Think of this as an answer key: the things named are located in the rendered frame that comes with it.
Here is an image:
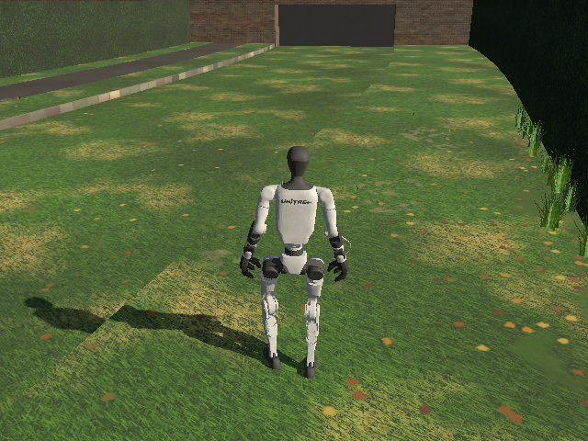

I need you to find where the robot right upper arm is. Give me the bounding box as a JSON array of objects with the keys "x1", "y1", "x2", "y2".
[{"x1": 316, "y1": 187, "x2": 338, "y2": 238}]

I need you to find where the right robot forearm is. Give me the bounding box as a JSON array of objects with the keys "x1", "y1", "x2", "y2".
[{"x1": 329, "y1": 224, "x2": 346, "y2": 263}]

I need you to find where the right robot thigh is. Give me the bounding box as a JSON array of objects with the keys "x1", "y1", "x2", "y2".
[{"x1": 304, "y1": 256, "x2": 324, "y2": 320}]

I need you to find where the left robot forearm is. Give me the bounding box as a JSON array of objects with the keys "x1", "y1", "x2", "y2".
[{"x1": 242, "y1": 221, "x2": 261, "y2": 259}]

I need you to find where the robot left upper arm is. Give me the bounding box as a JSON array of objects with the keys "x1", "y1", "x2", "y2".
[{"x1": 252, "y1": 185, "x2": 278, "y2": 235}]

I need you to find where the humanoid robot torso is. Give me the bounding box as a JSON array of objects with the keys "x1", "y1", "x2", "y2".
[{"x1": 275, "y1": 181, "x2": 318, "y2": 276}]

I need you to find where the robot left hand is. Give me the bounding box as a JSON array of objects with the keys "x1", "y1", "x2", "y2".
[{"x1": 240, "y1": 256, "x2": 261, "y2": 278}]

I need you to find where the robot right hand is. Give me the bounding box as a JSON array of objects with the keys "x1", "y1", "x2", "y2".
[{"x1": 327, "y1": 260, "x2": 348, "y2": 282}]

